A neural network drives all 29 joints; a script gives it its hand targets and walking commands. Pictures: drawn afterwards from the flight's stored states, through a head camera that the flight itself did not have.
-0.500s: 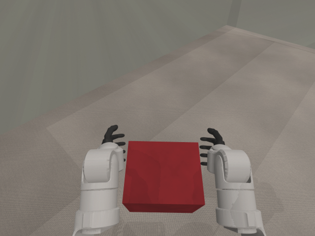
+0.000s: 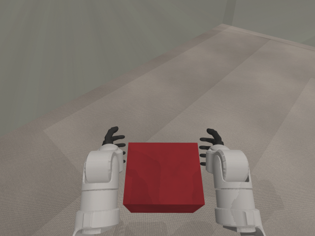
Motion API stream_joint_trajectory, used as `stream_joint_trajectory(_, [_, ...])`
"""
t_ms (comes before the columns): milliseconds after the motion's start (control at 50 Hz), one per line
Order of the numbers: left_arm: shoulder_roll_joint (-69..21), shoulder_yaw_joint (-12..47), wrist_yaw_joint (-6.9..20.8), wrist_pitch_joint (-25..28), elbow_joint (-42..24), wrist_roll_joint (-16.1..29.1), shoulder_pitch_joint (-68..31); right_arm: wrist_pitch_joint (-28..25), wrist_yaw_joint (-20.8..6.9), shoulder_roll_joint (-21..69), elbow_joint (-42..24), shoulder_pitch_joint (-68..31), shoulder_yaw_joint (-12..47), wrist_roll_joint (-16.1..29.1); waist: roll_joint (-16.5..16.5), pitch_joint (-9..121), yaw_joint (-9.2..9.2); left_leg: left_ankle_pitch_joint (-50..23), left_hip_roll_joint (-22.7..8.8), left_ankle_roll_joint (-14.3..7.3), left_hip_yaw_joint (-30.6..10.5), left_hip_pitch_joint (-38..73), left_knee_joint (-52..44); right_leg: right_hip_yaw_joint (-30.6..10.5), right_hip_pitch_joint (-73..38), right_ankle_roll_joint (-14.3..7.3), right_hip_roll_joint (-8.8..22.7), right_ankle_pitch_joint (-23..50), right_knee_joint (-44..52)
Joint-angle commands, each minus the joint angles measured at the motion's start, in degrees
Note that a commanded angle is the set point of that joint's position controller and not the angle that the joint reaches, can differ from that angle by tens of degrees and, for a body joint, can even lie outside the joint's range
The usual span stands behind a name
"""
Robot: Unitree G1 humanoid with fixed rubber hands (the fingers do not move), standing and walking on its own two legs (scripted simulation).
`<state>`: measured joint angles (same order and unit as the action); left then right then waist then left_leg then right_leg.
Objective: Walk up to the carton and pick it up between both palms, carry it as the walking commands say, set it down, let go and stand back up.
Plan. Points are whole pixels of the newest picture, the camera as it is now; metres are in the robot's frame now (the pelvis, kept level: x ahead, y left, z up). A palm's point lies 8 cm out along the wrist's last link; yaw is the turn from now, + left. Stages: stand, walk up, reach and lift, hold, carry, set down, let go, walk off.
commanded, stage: carry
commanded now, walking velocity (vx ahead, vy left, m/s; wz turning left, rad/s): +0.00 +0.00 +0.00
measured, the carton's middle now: (162, 179) +0.29 +0.00 -0.03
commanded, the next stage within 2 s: hold in 1.30 s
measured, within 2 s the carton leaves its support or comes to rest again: neither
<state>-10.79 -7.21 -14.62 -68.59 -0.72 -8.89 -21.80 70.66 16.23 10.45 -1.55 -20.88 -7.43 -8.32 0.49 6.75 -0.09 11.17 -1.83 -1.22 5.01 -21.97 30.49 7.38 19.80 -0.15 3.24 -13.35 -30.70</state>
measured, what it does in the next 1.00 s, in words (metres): stands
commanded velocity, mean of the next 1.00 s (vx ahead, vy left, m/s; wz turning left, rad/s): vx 0.00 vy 0.00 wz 0.00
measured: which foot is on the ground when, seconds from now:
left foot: down 0.00-1.00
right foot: down 0.00-1.00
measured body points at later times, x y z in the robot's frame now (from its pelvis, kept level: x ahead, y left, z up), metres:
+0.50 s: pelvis +0.00 -0.01 +0.00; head -0.02 -0.01 +0.45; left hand +0.31 +0.12 +0.08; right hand +0.30 -0.15 +0.07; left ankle +0.05 +0.11 -0.73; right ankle +0.03 -0.12 -0.73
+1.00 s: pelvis +0.00 -0.02 +0.00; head -0.02 -0.02 +0.45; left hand +0.30 +0.12 +0.07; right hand +0.30 -0.15 +0.07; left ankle +0.05 +0.11 -0.73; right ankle +0.03 -0.12 -0.73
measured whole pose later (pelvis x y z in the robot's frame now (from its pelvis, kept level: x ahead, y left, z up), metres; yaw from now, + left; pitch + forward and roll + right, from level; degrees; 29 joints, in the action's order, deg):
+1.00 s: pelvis +0.00 -0.02 +0.00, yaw +0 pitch +2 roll +0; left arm -9.2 -5.8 -8.7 -62.7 -1.7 -10.3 -16.8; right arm 64.3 9.1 9.0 -2.1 -16.0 -5.5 -9.9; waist 0.3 6.4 0.0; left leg 11.3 -3.2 0.3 4.5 -21.6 31.0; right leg 8.2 19.4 -1.5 2.2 -14.0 -31.4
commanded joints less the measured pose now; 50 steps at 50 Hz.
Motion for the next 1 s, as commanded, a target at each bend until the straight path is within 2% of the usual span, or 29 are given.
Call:
stream_joint_trajectory(0, [-62.17,32.3,22.2,0.74,-0.94,24.31,-26.21,-3.01,-24.02,61.07,-4.59,-31.6,32.4,24.63,-0.41,16.21,-0.21,-4.62,-5.63,-0.82,-5.47,6.82,-4.35,-5.07,-5.33,-1.13,4.75,3.36,4.67])
stream_joint_trajectory(180, [-61.5,31.31,22.1,3.34,-0.12,22.35,-25.37,-5.67,-23.97,60.55,-3.48,-30.6,31.77,23.03,-0.2,16.6,-0.18,-6.43,-5.95,-0.7,-5.36,6.62,-3.34,-5.1,-5.85,-1.46,4.77,5.31,3.68])
stream_joint_trajectory(360, [-60.54,33.37,21.9,4.2,-3.44,22.27,-23.09,-6.41,-23.84,59.85,-6.13,-28.08,33.82,23.14,-0.31,16.63,-0.19,-6.72,-6.03,-0.52,-5.09,6.66,-2.77,-5.26,-6.16,-1.73,5.02,6.1,3.47])
stream_joint_trajectory(640, [-58.44,34.66,22.24,4.87,-5.24,22.04,-20.46,-7.14,-23.81,58.13,-8.23,-25.64,35.56,22.8,-0.58,14.78,-0.15,-3.85,-5.93,-0.04,-4.81,6.11,-3.4,-5.66,-5.42,-1.7,5.41,3.15,5.26])
stream_joint_trajectory(980, [-56.24,33.77,22.05,7.11,-4.37,20.77,-19.75,-9.41,-23.49,56.0,-7.25,-24.49,34.42,21.23,-0.3,14.31,0.1,-3.51,-6.03,0.02,-4.93,6.02,-3.77,-5.51,-5.45,-1.65,5.14,2.21,5.52])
